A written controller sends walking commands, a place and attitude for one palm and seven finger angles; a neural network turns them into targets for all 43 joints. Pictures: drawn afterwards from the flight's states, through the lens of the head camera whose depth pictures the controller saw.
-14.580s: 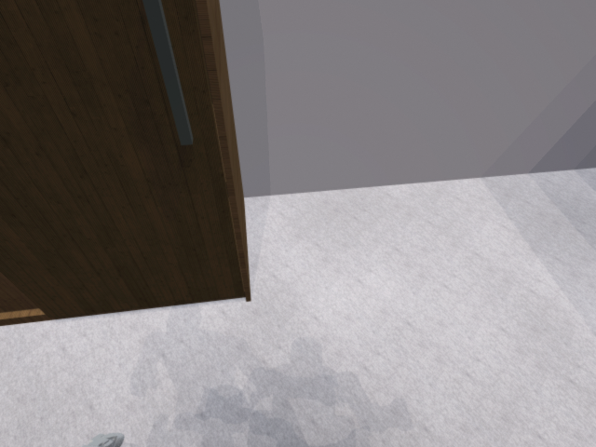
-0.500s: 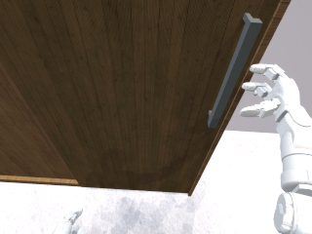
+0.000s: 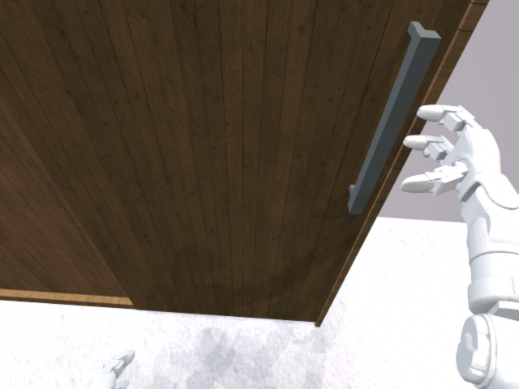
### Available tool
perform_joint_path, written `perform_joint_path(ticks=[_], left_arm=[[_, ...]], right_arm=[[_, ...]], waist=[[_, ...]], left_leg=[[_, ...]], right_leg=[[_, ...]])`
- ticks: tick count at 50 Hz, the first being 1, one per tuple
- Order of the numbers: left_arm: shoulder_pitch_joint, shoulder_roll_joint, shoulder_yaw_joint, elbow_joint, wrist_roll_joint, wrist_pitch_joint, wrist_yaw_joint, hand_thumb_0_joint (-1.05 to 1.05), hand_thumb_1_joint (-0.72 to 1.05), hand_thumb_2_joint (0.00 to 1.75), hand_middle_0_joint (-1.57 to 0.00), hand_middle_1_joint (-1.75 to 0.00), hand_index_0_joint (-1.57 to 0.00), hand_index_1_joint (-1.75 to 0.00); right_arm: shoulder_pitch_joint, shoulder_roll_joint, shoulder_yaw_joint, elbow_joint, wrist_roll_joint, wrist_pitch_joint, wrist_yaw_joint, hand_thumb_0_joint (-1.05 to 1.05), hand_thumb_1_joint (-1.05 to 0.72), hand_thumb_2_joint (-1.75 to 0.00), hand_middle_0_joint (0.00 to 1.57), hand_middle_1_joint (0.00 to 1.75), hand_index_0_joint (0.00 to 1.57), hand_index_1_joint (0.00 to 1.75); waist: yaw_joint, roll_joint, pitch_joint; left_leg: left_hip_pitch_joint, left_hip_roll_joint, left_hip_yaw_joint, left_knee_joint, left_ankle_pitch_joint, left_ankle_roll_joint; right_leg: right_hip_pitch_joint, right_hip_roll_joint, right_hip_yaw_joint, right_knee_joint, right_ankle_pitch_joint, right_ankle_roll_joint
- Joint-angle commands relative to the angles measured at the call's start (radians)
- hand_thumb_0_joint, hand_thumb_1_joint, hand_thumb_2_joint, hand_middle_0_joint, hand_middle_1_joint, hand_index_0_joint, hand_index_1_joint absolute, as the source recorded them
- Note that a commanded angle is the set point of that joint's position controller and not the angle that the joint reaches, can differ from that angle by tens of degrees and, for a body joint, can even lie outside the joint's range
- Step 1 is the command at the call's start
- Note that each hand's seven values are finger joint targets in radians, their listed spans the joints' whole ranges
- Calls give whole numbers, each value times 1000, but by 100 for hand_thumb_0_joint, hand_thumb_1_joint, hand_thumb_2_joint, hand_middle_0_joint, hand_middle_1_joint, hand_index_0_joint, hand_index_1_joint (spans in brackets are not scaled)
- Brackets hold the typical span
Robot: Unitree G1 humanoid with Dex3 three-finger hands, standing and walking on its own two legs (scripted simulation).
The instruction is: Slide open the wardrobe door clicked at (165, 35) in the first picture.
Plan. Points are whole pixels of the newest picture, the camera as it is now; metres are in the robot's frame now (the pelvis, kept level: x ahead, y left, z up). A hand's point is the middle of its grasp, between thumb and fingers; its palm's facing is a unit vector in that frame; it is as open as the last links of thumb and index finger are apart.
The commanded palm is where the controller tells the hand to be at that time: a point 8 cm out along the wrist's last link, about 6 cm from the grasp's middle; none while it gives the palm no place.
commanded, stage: move the hooked fingers beside the handle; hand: right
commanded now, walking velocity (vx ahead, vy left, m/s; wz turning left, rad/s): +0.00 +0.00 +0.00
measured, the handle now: (379, 135) +0.48 -0.13 +0.17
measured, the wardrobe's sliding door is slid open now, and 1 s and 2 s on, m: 0.00 0.00 0.00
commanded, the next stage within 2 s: feel for the door with the fingertips in 0.28 s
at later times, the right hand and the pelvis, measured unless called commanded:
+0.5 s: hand (427, 156) +0.42 -0.19 +0.18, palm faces -0.02 +1.00 +0.00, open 14.0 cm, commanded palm +0.39 -0.23 +0.19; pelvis +0.00 +0.00 +0.00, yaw +0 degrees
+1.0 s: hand (399, 149) +0.42 -0.15 +0.19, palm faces -0.01 +1.00 -0.01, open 14.0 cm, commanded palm +0.40 -0.20 +0.19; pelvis -0.01 +0.00 +0.00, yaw +0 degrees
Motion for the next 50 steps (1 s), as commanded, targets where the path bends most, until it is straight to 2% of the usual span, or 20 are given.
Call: perform_joint_path(ticks=[1,3,4,10,12,14,16,19,24,27,30,32,33,35,40,42,44,46,48,50], left_arm=[[-19,138,60,-142,-3,-41,7,0,90,90,-20,-30,-20,-30],[-25,136,60,-152,-4,-40,5,0,90,90,-20,-30,-20,-30],[-35,131,58,-158,-4,-42,4,0,90,90,-20,-30,-20,-30],[-40,132,57,-148,-10,-38,8,0,90,90,-20,-30,-20,-30],[-42,133,58,-146,-9,-37,10,0,90,90,-20,-30,-20,-30],[-43,128,55,-141,-6,-41,11,0,90,90,-20,-30,-20,-30],[-37,133,57,-141,-2,-39,11,0,90,90,-20,-30,-20,-30],[-40,131,52,-134,-5,-36,13,0,90,90,-20,-30,-20,-30],[-45,123,55,-145,-4,-42,4,0,90,90,-20,-30,-20,-30],[-52,121,56,-149,-5,-43,-4,0,90,90,-20,-30,-20,-30],[-63,118,58,-147,-3,-39,-10,0,90,90,-20,-30,-20,-30],[-66,119,58,-148,1,-33,-12,0,90,90,-20,-30,-20,-30],[-77,113,57,-152,1,-32,-15,0,90,90,-20,-30,-20,-30],[-83,108,56,-150,3,-28,-16,0,90,90,-20,-30,-20,-30],[-91,103,49,-140,5,-13,-6,0,90,90,-20,-30,-20,-30],[-87,106,48,-137,8,-10,-1,0,90,90,-20,-30,-20,-30],[-86,101,46,-137,7,-10,2,0,90,90,-20,-30,-20,-30],[-70,109,47,-126,6,-5,5,0,90,90,-20,-30,-20,-30],[-68,109,46,-128,5,-8,6,0,90,90,-20,-30,-20,-30],[-61,107,49,-125,3,-13,5,0,90,90,-20,-30,-20,-30]], right_arm=[[-433,-251,-59,-242,19,-69,0,0,50,-30,30,120,30,120],[-413,-288,-98,-277,21,-74,3,0,50,-30,30,120,30,120],[-431,-243,-61,-309,25,-77,9,0,50,-30,30,120,30,120],[-430,-190,-18,-305,29,-35,4,0,50,-30,30,120,30,120],[-452,-221,-40,-318,25,-31,-7,0,50,-30,30,120,30,120],[-496,-189,-11,-324,23,-36,-14,0,50,-30,30,120,30,120],[-443,-248,-64,-314,24,-45,-21,0,50,-30,30,120,30,120],[-469,-238,-48,-276,19,-49,-15,0,50,-30,30,120,30,120],[-465,-156,6,-317,23,-53,-14,0,50,-30,30,120,30,120],[-431,-108,26,-356,35,-40,-26,0,50,-30,30,120,30,120],[-422,-91,27,-394,30,-18,-57,0,50,-30,30,120,30,120],[-405,-112,3,-408,21,-7,-84,0,50,-30,30,120,30,120],[-413,-83,27,-440,14,-4,-94,0,50,-30,30,120,30,120],[-395,-77,22,-445,9,4,-116,0,50,-30,30,120,30,120],[-483,-85,31,-436,-12,14,-149,0,50,-30,30,120,30,120],[-495,-119,2,-406,-12,11,-155,0,50,-30,30,120,30,120],[-495,-86,29,-371,-13,6,-147,0,50,-30,30,120,30,120],[-486,-111,13,-284,-10,2,-139,0,50,-30,30,120,30,120],[-525,-108,23,-276,-14,-13,-128,0,50,-30,30,120,30,120],[-549,-70,57,-259,-11,-28,-117,0,50,-30,30,120,30,120]], waist=[[-12,22,-299],[-23,22,-330],[-16,-4,-321],[1,5,-251],[-1,-14,-273],[10,-17,-274],[-9,27,-297],[1,15,-275],[-4,-41,-313],[-8,-8,-315],[-17,-6,-297],[-25,37,-294],[-26,6,-301],[-29,31,-295],[-11,16,-260],[-14,33,-272],[-9,24,-277],[-4,84,-248],[-4,26,-258],[9,23,-270]], left_leg=[[118,12,-36,-24,380,9],[141,10,-41,-18,411,8],[129,10,-39,-17,414,9],[64,3,-28,-33,347,9],[71,4,-34,-38,329,9],[56,3,-32,-40,312,11],[94,4,-34,-38,332,10],[90,6,-37,-39,333,8],[80,3,-29,-27,359,15],[74,-2,-23,-25,372,14],[74,-1,-18,-24,358,14],[92,-2,-19,-28,358,12],[97,1,-21,-24,361,13],[100,-1,-21,-27,355,11],[90,-1,-27,-47,313,8],[108,1,-35,-55,304,7],[108,1,-35,-53,317,7],[108,1,-36,-63,298,3],[104,5,-42,-61,298,6],[92,3,-42,-60,315,5]], right_leg=[[110,3,53,-20,328,-34],[119,3,53,-20,352,-34],[133,4,52,-20,359,-33],[129,1,62,-27,316,-31],[133,5,59,-25,298,-32],[146,5,66,-25,289,-31],[137,3,66,-22,311,-34],[117,6,60,-28,290,-33],[168,4,67,-19,349,-27],[183,-1,71,-17,383,-25],[166,-1,74,-25,374,-20],[152,-1,70,-31,367,-24],[158,0,67,-33,373,-22],[156,0,67,-35,366,-22],[146,4,60,-50,303,-25],[139,6,60,-53,284,-29],[144,8,54,-52,289,-30],[115,7,55,-53,259,-34],[116,12,52,-56,252,-32],[134,12,49,-46,265,-34]])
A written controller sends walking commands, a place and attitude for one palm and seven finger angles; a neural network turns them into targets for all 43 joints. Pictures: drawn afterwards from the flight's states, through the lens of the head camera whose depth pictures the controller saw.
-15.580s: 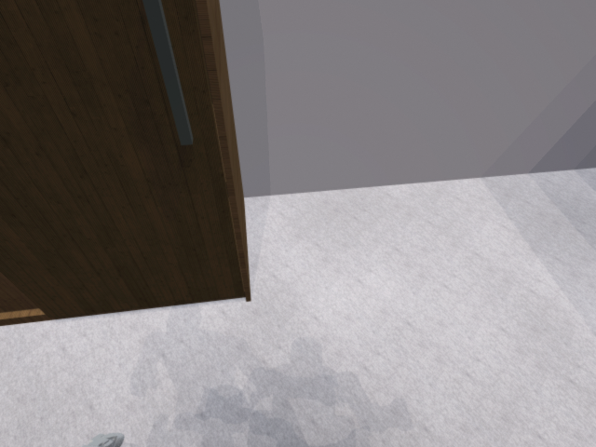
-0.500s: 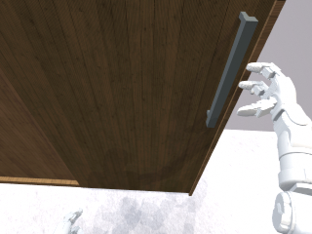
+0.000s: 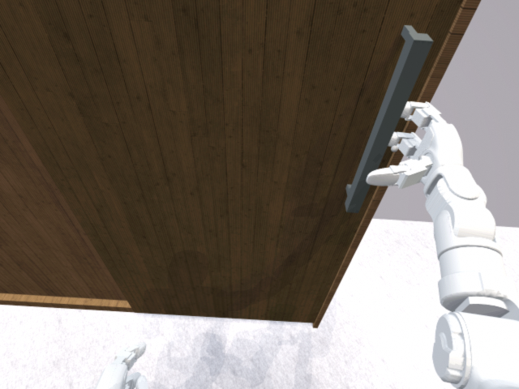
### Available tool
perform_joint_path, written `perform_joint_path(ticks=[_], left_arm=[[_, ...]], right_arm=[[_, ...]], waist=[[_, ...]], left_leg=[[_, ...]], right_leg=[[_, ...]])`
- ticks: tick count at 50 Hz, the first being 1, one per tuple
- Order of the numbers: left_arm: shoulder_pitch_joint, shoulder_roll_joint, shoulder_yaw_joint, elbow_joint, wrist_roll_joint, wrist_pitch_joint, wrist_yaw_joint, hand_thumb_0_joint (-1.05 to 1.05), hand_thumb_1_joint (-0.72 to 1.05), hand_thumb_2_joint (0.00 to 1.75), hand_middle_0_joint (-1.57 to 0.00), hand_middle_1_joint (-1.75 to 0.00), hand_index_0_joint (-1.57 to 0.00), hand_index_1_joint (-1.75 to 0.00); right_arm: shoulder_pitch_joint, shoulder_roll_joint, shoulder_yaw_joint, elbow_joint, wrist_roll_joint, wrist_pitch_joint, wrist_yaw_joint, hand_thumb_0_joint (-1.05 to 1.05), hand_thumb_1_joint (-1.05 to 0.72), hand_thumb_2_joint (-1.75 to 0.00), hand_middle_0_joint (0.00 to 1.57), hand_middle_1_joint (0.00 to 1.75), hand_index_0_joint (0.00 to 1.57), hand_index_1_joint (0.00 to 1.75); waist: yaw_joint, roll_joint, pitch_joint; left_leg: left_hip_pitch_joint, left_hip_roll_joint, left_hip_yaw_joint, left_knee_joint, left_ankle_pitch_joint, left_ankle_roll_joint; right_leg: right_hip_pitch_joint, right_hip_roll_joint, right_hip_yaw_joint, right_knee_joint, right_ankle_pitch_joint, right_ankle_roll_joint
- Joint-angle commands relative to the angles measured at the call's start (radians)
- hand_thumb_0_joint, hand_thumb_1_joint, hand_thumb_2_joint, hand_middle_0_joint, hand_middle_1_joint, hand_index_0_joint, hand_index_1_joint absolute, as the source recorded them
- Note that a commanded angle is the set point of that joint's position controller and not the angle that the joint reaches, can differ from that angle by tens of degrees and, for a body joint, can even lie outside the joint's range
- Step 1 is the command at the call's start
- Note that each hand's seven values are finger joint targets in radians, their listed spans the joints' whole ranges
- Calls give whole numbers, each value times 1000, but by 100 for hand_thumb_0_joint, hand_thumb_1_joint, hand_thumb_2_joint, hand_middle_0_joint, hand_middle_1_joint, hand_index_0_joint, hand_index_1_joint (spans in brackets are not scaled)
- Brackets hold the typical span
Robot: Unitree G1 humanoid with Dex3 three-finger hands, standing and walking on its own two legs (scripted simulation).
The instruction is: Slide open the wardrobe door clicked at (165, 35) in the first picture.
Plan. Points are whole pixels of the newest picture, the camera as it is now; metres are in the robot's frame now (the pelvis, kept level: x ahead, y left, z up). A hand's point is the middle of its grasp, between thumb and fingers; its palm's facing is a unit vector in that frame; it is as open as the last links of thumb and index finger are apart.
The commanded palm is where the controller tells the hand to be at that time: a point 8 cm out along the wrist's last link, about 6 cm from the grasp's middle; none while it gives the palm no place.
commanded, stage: feel for the door with the fingertips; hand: right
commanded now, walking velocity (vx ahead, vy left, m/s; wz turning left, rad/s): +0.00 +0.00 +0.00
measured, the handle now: (375, 134) +0.48 -0.14 +0.17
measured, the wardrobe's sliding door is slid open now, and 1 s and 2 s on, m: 0.00 0.00 0.00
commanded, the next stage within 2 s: slide the fingers in behind the handle in 0.14 s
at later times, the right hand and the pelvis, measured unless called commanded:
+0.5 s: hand (394, 147) +0.44 -0.15 +0.19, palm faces -0.03 +1.00 +0.00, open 13.8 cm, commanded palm +0.41 -0.20 +0.19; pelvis -0.01 +0.00 +0.00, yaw +1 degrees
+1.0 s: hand (387, 148) +0.43 -0.14 +0.19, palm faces -0.05 +1.00 +0.02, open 14.0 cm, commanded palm +0.41 -0.19 +0.19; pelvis +0.00 -0.01 +0.00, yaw +0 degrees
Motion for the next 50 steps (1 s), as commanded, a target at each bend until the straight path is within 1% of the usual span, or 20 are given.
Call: perform_joint_path(ticks=[1,4,7,11,12,15,16,19,21,27,32,34,38,40,41,42,45,46,47,50], left_arm=[[-13,137,61,-119,-7,-51,11,0,90,90,-20,-30,-20,-30],[0,143,61,-108,-7,-52,13,0,90,90,-20,-30,-20,-30],[10,147,64,-106,-5,-56,10,0,90,90,-20,-30,-20,-30],[35,158,72,-95,-5,-57,8,0,90,90,-20,-30,-20,-30],[29,152,70,-97,-7,-60,9,0,90,90,-20,-30,-20,-30],[35,151,70,-94,-9,-66,5,0,90,90,-20,-30,-20,-30],[41,153,74,-98,-6,-67,4,0,90,90,-20,-30,-20,-30],[34,152,71,-102,-7,-75,1,0,90,90,-20,-30,-20,-30],[34,159,75,-108,-5,-73,0,0,90,90,-20,-30,-20,-30],[2,147,71,-126,-11,-75,-3,0,90,90,-20,-30,-20,-30],[-13,146,68,-133,-8,-68,-2,0,90,90,-20,-30,-20,-30],[-24,137,63,-131,-9,-68,-2,0,90,90,-20,-30,-20,-30],[-26,139,62,-124,-9,-63,3,0,90,90,-20,-30,-20,-30],[-26,134,57,-117,-7,-63,5,0,90,90,-20,-30,-20,-30],[-21,139,62,-115,-5,-62,5,0,90,90,-20,-30,-20,-30],[-27,135,60,-121,-4,-64,3,0,90,90,-20,-30,-20,-30],[-23,129,59,-116,-2,-67,-1,0,90,90,-20,-30,-20,-30],[-12,136,62,-111,0,-62,-2,0,90,90,-20,-30,-20,-30],[-19,135,60,-116,0,-62,-3,0,90,90,-20,-30,-20,-30],[-19,133,61,-121,2,-56,-6,0,90,90,-20,-30,-20,-30]], right_arm=[[-530,-174,-18,-174,15,-95,18,0,50,-30,30,120,30,120],[-549,-206,-46,-102,22,-103,26,0,50,-30,30,120,30,120],[-598,-232,-55,-103,11,-132,24,0,50,-30,30,120,30,120],[-587,-287,-94,-52,6,-155,28,0,50,-30,30,120,30,120],[-625,-240,-54,-70,8,-162,35,0,50,-30,30,120,30,120],[-629,-238,-52,-69,9,-171,42,0,50,-30,30,120,30,120],[-597,-236,-59,-63,12,-174,43,0,50,-30,30,120,30,120],[-602,-223,-51,-91,18,-179,46,0,50,-30,30,120,30,120],[-523,-258,-89,-88,23,-177,46,0,50,-30,30,120,30,120],[-523,-205,-48,-195,22,-160,42,0,50,-30,30,120,30,120],[-473,-232,-84,-231,23,-129,24,0,50,-30,30,120,30,120],[-499,-187,-42,-242,21,-119,24,0,50,-30,30,120,30,120],[-518,-190,-44,-214,19,-102,9,0,50,-30,30,120,30,120],[-563,-158,-16,-192,17,-95,5,0,50,-30,30,120,30,120],[-570,-164,-17,-198,15,-102,0,0,50,-30,30,120,30,120],[-567,-156,-15,-210,14,-105,-1,0,50,-30,30,120,30,120],[-561,-120,5,-195,16,-112,-4,0,50,-30,30,120,30,120],[-525,-154,-28,-161,14,-112,-8,0,50,-30,30,120,30,120],[-550,-124,-2,-180,17,-113,-6,0,50,-30,30,120,30,120],[-514,-164,-43,-191,10,-111,-11,0,50,-30,30,120,30,120]], waist=[[18,41,-288],[19,69,-259],[20,34,-286],[18,85,-292],[31,52,-294],[26,6,-294],[19,41,-306],[16,22,-311],[-1,69,-316],[1,7,-300],[-13,61,-304],[-2,18,-276],[6,54,-253],[17,22,-241],[22,54,-261],[9,17,-289],[10,17,-303],[7,70,-293],[10,56,-297],[-10,42,-314]], left_leg=[[75,3,-42,-43,300,2],[68,4,-46,-49,281,-2],[78,8,-52,-43,287,-2],[95,7,-54,-42,285,-7],[83,8,-55,-39,295,-7],[66,4,-55,-42,273,-2],[76,3,-50,-39,277,-2],[74,1,-51,-39,267,0],[100,-1,-50,-37,293,-2],[77,-3,-46,-40,289,1],[105,-1,-48,-43,296,-2],[76,-2,-46,-49,279,-1],[53,-4,-42,-59,236,-1],[29,-3,-41,-61,220,1],[38,-4,-39,-60,226,-1],[48,-1,-43,-52,239,4],[47,-5,-36,-41,280,6],[56,-7,-33,-44,275,5],[61,-3,-36,-40,289,4],[90,-2,-37,-32,325,7]], right_leg=[[107,10,49,-22,246,-38],[71,14,47,-27,208,-40],[69,17,44,-22,216,-43],[42,16,43,-18,203,-47],[56,18,39,-18,209,-47],[65,19,40,-18,196,-43],[65,16,42,-15,207,-45],[70,17,44,-22,196,-43],[64,13,39,-20,218,-47],[95,11,39,-29,230,-42],[85,10,37,-35,234,-44],[93,11,36,-36,219,-40],[89,9,48,-40,190,-39],[93,11,52,-40,178,-36],[105,10,54,-34,193,-39],[111,12,55,-35,208,-36],[130,11,57,-26,250,-31],[113,9,60,-25,249,-33],[111,11,55,-30,252,-34],[102,12,49,-27,282,-31]])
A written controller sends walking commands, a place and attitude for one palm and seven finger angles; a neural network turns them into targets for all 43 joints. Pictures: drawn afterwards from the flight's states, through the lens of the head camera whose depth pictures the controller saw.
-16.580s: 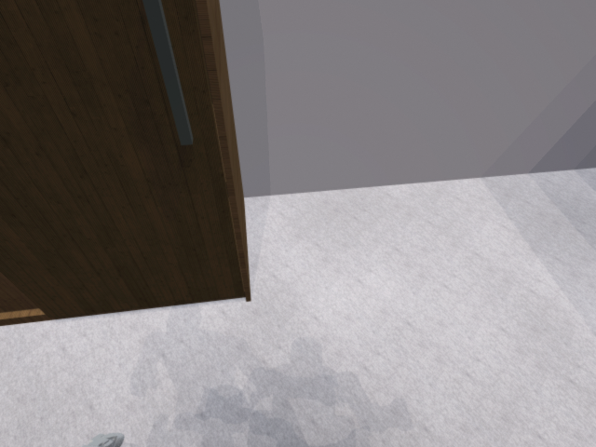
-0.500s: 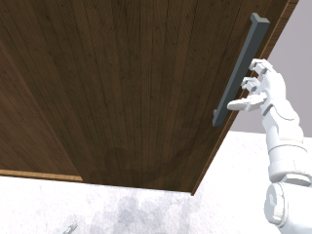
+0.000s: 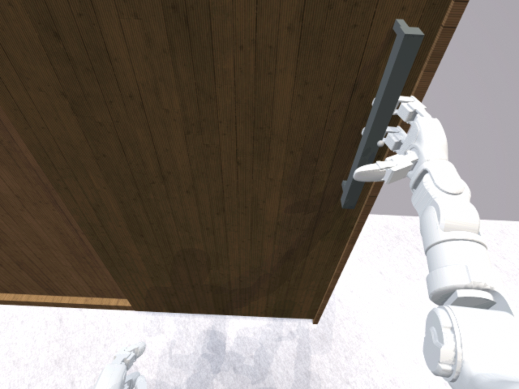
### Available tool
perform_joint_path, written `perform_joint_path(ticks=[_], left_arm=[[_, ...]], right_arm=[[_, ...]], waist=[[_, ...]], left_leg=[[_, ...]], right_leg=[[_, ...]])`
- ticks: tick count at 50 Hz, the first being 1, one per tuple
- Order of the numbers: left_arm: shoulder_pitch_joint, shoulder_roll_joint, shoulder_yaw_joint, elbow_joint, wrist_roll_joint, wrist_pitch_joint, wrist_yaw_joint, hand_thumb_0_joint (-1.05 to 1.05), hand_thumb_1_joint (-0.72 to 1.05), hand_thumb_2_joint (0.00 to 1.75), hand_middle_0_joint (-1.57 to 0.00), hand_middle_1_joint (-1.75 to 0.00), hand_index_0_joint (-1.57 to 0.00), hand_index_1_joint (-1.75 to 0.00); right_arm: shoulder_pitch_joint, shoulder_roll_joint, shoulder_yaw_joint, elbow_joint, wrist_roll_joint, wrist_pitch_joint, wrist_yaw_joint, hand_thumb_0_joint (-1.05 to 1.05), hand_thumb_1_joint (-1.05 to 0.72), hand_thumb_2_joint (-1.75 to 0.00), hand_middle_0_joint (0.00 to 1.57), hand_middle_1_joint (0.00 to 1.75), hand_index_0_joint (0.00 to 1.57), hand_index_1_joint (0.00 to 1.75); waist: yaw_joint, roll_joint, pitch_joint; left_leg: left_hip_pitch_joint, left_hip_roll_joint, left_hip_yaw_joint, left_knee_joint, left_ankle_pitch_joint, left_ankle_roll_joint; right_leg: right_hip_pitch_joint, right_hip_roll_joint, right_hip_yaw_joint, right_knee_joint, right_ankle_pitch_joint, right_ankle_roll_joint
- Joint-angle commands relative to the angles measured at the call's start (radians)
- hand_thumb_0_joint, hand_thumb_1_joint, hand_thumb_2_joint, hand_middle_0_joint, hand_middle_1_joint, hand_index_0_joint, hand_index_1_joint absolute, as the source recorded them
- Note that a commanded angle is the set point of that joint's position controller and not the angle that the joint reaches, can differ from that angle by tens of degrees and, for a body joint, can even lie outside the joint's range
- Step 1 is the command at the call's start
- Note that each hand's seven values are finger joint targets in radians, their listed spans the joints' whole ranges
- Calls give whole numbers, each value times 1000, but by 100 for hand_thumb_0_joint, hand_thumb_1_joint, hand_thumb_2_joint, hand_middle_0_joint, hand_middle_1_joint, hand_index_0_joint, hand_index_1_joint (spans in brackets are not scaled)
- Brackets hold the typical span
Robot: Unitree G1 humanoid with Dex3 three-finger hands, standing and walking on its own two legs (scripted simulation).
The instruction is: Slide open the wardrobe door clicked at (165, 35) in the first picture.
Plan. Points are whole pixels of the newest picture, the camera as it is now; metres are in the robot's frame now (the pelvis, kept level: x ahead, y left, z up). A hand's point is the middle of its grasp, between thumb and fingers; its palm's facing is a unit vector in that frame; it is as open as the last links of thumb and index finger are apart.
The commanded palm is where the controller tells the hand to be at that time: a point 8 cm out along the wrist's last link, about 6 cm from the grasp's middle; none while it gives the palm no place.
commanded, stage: slide the fingers in behind the handle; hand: right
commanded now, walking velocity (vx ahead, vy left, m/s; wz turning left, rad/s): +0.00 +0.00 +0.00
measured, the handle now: (369, 130) +0.49 -0.13 +0.17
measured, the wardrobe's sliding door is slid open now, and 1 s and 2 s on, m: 0.00 0.00 0.00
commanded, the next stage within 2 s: grip the handle and tug to test in 1.06 s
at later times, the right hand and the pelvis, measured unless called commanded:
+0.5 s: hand (363, 143) +0.43 -0.11 +0.19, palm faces -0.05 +1.00 +0.01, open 14.0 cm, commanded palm +0.41 -0.16 +0.19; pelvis +0.01 +0.00 +0.00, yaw +0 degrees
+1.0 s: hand (363, 144) +0.43 -0.11 +0.19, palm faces -0.02 +1.00 +0.00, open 14.3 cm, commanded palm +0.40 -0.15 +0.19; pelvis +0.01 +0.01 +0.00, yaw +0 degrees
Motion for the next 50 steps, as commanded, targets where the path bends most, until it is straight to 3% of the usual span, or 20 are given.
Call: perform_joint_path(ticks=[1,7,8,11,14,17,20,24,26,28,33,38,40,41,44,45,46,47,49,50], left_arm=[[-23,132,58,-134,-2,-38,7,0,90,90,-20,-30,-20,-30],[-38,124,60,-143,-7,-35,4,0,90,90,-20,-30,-20,-30],[-37,121,61,-142,-6,-37,3,0,90,90,-20,-30,-20,-30],[-36,127,63,-132,-2,-33,5,0,90,90,-20,-30,-20,-30],[-45,118,60,-129,-2,-31,2,0,90,90,-20,-30,-20,-30],[-40,121,62,-123,0,-26,4,0,90,90,-20,-30,-20,-30],[-49,112,60,-129,4,-29,0,0,90,90,-20,-30,-20,-30],[-55,110,57,-129,5,-20,-4,0,90,90,-20,-30,-20,-30],[-59,111,60,-133,6,-16,-4,0,90,90,-20,-30,-20,-30],[-64,106,58,-133,5,-17,-4,0,90,90,-20,-30,-20,-30],[-70,106,58,-132,4,-16,-6,0,90,90,-20,-30,-20,-30],[-77,104,59,-138,6,-20,-7,0,90,90,-20,-30,-20,-30],[-76,104,58,-131,4,-18,-6,0,90,90,-20,-30,-20,-30],[-73,110,60,-129,6,-15,-5,0,90,90,-20,-30,-20,-30],[-79,106,57,-129,4,-13,-1,0,90,90,-20,-30,-20,-30],[-82,104,56,-132,6,-14,-2,0,90,90,-20,-30,-20,-30],[-80,108,61,-132,5,-13,-2,0,90,90,-20,-30,-20,-30],[-86,104,58,-137,6,-12,-4,0,90,90,-20,-30,-20,-30],[-86,106,58,-135,4,-9,-4,0,90,90,-20,-30,-20,-30],[-86,104,56,-137,6,-10,-5,0,90,90,-20,-30,-20,-30]], right_arm=[[-451,-208,-71,-248,6,-67,-11,0,50,-30,30,120,30,120],[-451,-155,-28,-347,10,-56,-13,0,50,-30,30,120,30,120],[-471,-115,4,-363,11,-48,-13,0,50,-30,30,120,30,120],[-432,-153,-36,-359,12,-28,-28,0,50,-30,30,120,30,120],[-429,-119,-13,-374,4,-12,-42,0,50,-30,30,120,30,120],[-457,-107,-1,-360,0,-2,-57,0,50,-30,30,120,30,120],[-447,-89,-1,-396,2,-4,-68,0,50,-30,30,120,30,120],[-419,-72,11,-386,-5,0,-81,0,50,-30,30,120,30,120],[-422,-49,34,-385,-8,4,-83,0,50,-30,30,120,30,120],[-454,-17,62,-399,-7,4,-81,0,50,-30,30,120,30,120],[-457,-4,78,-421,0,-3,-75,0,50,-30,30,120,30,120],[-437,-2,73,-460,2,-8,-74,0,50,-30,30,120,30,120],[-424,5,81,-432,5,2,-68,0,50,-30,30,120,30,120],[-418,-26,58,-426,4,1,-69,0,50,-30,30,120,30,120],[-426,-39,48,-420,2,12,-68,0,50,-30,30,120,30,120],[-449,-13,72,-442,2,10,-64,0,50,-30,30,120,30,120],[-419,-49,37,-440,3,6,-68,0,50,-30,30,120,30,120],[-395,-22,53,-440,7,9,-66,0,50,-30,30,120,30,120],[-399,-51,34,-445,5,10,-64,0,50,-30,30,120,30,120],[-409,-25,57,-454,5,11,-63,0,50,-30,30,120,30,120]], waist=[[-5,44,-320],[-1,23,-323],[9,-2,-326],[-3,37,-312],[-3,9,-300],[7,36,-287],[-6,23,-328],[-8,39,-305],[-1,61,-302],[6,37,-299],[11,46,-305],[-2,21,-342],[6,64,-312],[-1,71,-316],[0,52,-307],[5,30,-312],[-5,56,-327],[-10,45,-329],[-10,38,-316],[-6,41,-319]], left_leg=[[116,-9,-33,-27,325,12],[114,-14,-27,-25,356,14],[96,-15,-27,-25,355,14],[111,-16,-24,-34,343,14],[107,-15,-23,-32,349,15],[93,-16,-21,-42,317,13],[118,-16,-24,-33,355,16],[125,-16,-21,-33,363,16],[126,-16,-22,-38,359,12],[113,-15,-23,-40,353,13],[121,-16,-24,-40,373,13],[141,-15,-25,-33,404,15],[134,-16,-22,-38,404,11],[146,-16,-20,-39,401,13],[145,-12,-27,-43,397,11],[142,-12,-27,-41,406,11],[157,-13,-24,-39,413,12],[164,-11,-26,-35,431,12],[162,-11,-25,-37,429,13],[162,-12,-23,-35,429,13]], right_leg=[[125,4,49,-25,290,-27],[161,-3,50,-24,342,-23],[179,-3,51,-23,348,-21],[165,-2,52,-28,337,-21],[162,-1,50,-31,341,-18],[162,-2,55,-37,312,-19],[182,2,52,-31,351,-17],[167,1,50,-35,353,-16],[170,2,47,-34,341,-22],[182,2,48,-37,334,-20],[190,5,47,-32,339,-21],[206,9,46,-27,370,-22],[190,9,46,-27,355,-25],[186,9,48,-30,356,-25],[175,14,43,-32,335,-27],[183,16,41,-30,342,-27],[187,13,44,-28,360,-27],[185,16,40,-28,370,-28],[177,15,39,-29,363,-26],[181,16,42,-32,368,-25]])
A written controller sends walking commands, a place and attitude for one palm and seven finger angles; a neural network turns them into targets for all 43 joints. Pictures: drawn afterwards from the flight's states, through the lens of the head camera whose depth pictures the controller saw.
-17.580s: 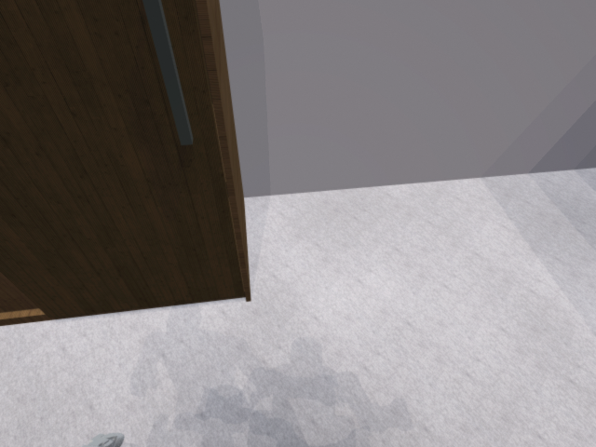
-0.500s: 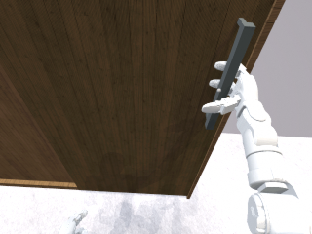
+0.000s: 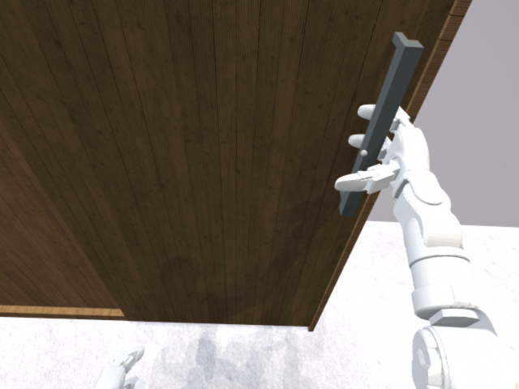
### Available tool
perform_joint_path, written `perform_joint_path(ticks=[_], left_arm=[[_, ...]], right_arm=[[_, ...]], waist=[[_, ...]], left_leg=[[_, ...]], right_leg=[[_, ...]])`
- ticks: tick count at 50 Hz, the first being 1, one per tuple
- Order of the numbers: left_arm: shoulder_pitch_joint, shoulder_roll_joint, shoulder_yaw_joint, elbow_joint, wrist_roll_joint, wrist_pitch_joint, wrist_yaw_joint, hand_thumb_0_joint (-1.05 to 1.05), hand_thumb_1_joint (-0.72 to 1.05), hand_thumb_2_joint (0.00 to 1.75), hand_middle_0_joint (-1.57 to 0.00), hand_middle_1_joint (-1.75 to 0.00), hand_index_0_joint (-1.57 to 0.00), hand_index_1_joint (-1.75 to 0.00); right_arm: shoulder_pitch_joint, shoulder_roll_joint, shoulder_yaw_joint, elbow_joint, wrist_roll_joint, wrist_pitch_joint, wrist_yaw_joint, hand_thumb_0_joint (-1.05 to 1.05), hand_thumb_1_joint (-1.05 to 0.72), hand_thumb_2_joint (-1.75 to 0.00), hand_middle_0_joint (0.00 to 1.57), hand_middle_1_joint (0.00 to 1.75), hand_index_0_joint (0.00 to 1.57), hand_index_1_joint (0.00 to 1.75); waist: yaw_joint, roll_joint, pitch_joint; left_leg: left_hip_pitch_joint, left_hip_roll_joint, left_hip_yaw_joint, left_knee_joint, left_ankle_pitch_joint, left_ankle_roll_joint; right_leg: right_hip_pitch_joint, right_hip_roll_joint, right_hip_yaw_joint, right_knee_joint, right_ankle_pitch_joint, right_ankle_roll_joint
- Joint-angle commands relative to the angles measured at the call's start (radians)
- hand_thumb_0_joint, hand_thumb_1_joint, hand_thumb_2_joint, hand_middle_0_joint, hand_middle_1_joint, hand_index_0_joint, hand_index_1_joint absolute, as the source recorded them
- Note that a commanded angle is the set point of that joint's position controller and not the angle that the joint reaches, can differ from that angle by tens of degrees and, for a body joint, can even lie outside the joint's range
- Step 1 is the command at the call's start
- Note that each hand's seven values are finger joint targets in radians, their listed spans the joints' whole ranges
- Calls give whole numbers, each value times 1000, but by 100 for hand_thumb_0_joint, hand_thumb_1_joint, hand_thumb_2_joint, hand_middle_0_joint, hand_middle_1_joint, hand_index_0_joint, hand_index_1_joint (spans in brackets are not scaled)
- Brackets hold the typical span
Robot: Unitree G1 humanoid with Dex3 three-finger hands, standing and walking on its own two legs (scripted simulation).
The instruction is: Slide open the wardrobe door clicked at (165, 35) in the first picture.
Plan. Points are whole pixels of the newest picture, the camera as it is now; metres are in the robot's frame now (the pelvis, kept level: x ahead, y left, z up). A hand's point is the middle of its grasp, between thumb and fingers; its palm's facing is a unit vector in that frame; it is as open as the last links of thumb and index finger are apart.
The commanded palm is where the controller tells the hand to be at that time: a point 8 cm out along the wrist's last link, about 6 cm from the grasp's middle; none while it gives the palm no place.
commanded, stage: slide the fingers in behind the handle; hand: right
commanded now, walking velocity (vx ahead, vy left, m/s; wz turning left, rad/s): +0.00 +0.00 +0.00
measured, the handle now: (368, 139) +0.48 -0.14 +0.17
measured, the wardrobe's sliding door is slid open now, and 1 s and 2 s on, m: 0.00 0.00 0.00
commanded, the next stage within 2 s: grip the handle and tug to test in 0.06 s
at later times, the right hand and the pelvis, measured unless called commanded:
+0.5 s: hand (366, 154) +0.42 -0.12 +0.19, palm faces -0.04 +1.00 +0.00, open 11.4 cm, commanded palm +0.39 -0.17 +0.19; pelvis +0.00 -0.01 +0.00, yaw +0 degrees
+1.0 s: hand (365, 152) +0.42 -0.12 +0.19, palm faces -0.04 +1.00 +0.00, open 5.8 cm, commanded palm +0.40 -0.17 +0.19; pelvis +0.00 -0.01 +0.00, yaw +1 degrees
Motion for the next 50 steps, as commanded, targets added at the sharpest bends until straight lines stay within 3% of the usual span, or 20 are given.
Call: perform_joint_path(ticks=[1,2,3,8,10,11,16,17,23,26,29,31,34,36,38,39,45,47,48,50], left_arm=[[-81,110,44,-152,-6,-49,7,0,90,90,-20,-30,-20,-30],[-81,108,43,-151,-4,-49,7,0,90,90,-20,-30,-20,-30],[-80,110,43,-150,-6,-46,8,0,90,90,-20,-30,-20,-30],[-84,110,40,-151,-6,-38,12,0,90,90,-20,-30,-20,-30],[-85,109,40,-150,-6,-39,16,0,90,90,-20,-30,-20,-30],[-81,114,42,-149,-4,-36,18,0,90,90,-20,-30,-20,-30],[-79,111,40,-154,-5,-32,17,0,90,90,-20,-30,-20,-30],[-84,106,39,-157,-4,-34,16,0,90,90,-20,-30,-20,-30],[-80,112,39,-156,-5,-36,17,0,90,90,-20,-30,-20,-30],[-85,113,42,-163,-6,-36,15,0,90,90,-20,-30,-20,-30],[-72,112,40,-147,-6,-36,20,0,90,90,-20,-30,-20,-30],[-68,118,43,-148,-5,-36,21,0,90,90,-20,-30,-20,-30],[-60,112,41,-140,-5,-40,21,0,90,90,-20,-30,-20,-30],[-50,119,46,-136,-3,-40,21,0,90,90,-20,-30,-20,-30],[-52,113,46,-138,-2,-45,19,0,90,90,-20,-30,-20,-30],[-52,111,44,-139,-2,-46,17,0,90,90,-20,-30,-20,-30],[-54,112,45,-138,-4,-50,16,0,90,90,-20,-30,-20,-30],[-53,116,45,-139,-5,-49,16,0,90,90,-20,-30,-20,-30],[-56,113,44,-138,-4,-51,17,0,90,90,-20,-30,-20,-30],[-48,114,45,-131,-2,-51,17,0,90,90,-20,-30,-20,-30]], right_arm=[[-482,-101,-1,-275,14,-74,23,0,50,-30,30,120,30,120],[-491,-87,7,-275,17,-72,23,0,50,-30,30,120,30,120],[-470,-127,-28,-262,16,-68,21,0,50,-30,30,120,30,120],[-488,-115,-13,-240,15,-58,22,0,50,-30,30,120,30,120],[-497,-116,-16,-235,16,-54,22,0,41,-34,31,121,31,121],[-493,-155,-47,-223,15,-57,18,0,36,-36,32,122,32,122],[-500,-147,-38,-225,10,-68,18,0,13,-46,34,125,34,125],[-506,-117,-16,-237,12,-70,19,0,8,-48,35,126,35,126],[-485,-150,-49,-220,19,-79,20,0,-20,-60,38,130,38,130],[-462,-149,-47,-239,18,-81,22,0,-34,-66,39,132,39,132],[-489,-147,-47,-193,17,-69,18,0,-48,-72,41,134,41,134],[-497,-154,-47,-194,14,-71,14,0,-57,-76,42,135,42,135],[-540,-126,-20,-180,6,-67,8,0,-71,-82,43,137,43,137],[-515,-157,-46,-158,2,-72,4,0,-81,-86,44,139,44,139],[-543,-143,-38,-189,5,-79,4,0,-90,-90,45,140,45,140],[-539,-126,-24,-195,6,-82,7,0,-90,-90,45,140,45,140],[-526,-116,-17,-188,8,-86,12,0,-90,-90,45,140,45,140],[-531,-141,-33,-198,6,-88,8,0,-90,-90,45,140,45,140],[-557,-108,-4,-209,6,-89,7,0,-90,-90,45,140,45,140],[-536,-131,-33,-174,9,-82,5,0,-90,-90,45,140,45,140]], waist=[[7,60,-317],[13,61,-315],[2,63,-314],[16,88,-282],[16,73,-287],[11,79,-292],[9,62,-309],[11,47,-307],[5,79,-290],[-3,50,-304],[14,66,-259],[12,78,-271],[25,39,-264],[17,78,-275],[18,52,-302],[15,33,-314],[17,67,-291],[13,51,-293],[23,45,-296],[20,75,-287]], left_leg=[[106,-2,-29,-15,430,0],[104,-1,-31,-17,437,-2],[109,-1,-33,-18,431,-1],[91,0,-33,-28,399,-5],[85,0,-36,-31,385,-5],[94,0,-35,-33,378,-5],[101,0,-32,-27,384,0],[96,1,-33,-25,393,0],[102,-2,-33,-33,368,0],[107,-2,-33,-31,367,1],[75,-4,-31,-43,333,0],[83,-4,-32,-44,322,-1],[51,-4,-32,-47,294,0],[67,-6,-29,-43,304,2],[75,-3,-33,-39,334,1],[76,-4,-32,-33,342,4],[71,-7,-29,-35,343,1],[76,-5,-31,-37,337,3],[66,-6,-29,-35,340,2],[65,-7,-31,-40,335,1]], right_leg=[[129,22,33,0,372,-40],[131,24,31,0,371,-42],[121,24,30,0,360,-41],[107,23,32,-7,325,-43],[108,24,31,-7,311,-43],[108,25,31,-8,310,-44],[113,22,34,-8,332,-41],[120,23,33,-7,340,-42],[100,19,34,-17,311,-39],[110,16,30,-19,325,-37],[96,14,35,-23,292,-37],[94,14,36,-24,286,-38],[101,14,41,-25,271,-35],[97,12,44,-22,290,-36],[109,14,39,-18,308,-36],[119,14,40,-17,321,-33],[111,11,38,-18,316,-34],[112,12,40,-18,316,-34],[123,12,42,-18,322,-34],[111,12,41,-17,309,-36]])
